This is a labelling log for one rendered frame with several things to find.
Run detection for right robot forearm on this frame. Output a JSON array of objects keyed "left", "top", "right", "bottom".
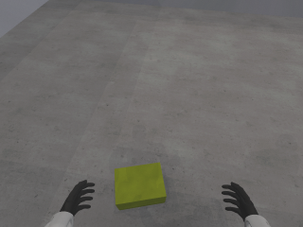
[{"left": 244, "top": 215, "right": 271, "bottom": 227}]

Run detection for robot left hand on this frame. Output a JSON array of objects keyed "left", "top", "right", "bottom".
[{"left": 60, "top": 180, "right": 95, "bottom": 217}]

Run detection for carton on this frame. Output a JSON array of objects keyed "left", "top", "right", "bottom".
[{"left": 115, "top": 162, "right": 167, "bottom": 211}]

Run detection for robot right hand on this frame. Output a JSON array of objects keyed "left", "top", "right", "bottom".
[{"left": 222, "top": 182, "right": 258, "bottom": 221}]

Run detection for left robot forearm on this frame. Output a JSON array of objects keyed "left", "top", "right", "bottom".
[{"left": 45, "top": 211, "right": 74, "bottom": 227}]

